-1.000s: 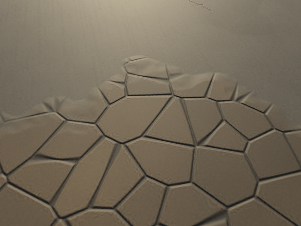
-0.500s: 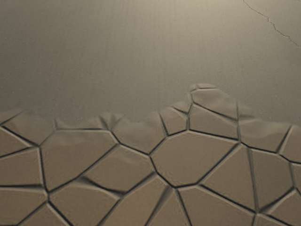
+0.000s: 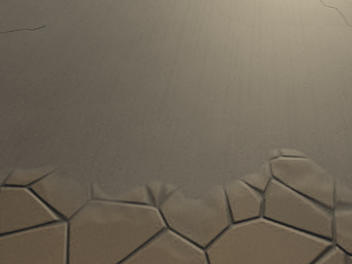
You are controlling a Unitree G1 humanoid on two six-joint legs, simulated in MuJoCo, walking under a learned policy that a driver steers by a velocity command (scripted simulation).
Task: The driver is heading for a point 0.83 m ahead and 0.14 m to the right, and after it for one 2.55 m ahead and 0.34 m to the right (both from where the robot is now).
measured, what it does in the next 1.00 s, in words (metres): walks ahead, turning right: left foot, then right foot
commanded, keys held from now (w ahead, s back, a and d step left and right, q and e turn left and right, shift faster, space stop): w+e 0.70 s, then w+q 0.30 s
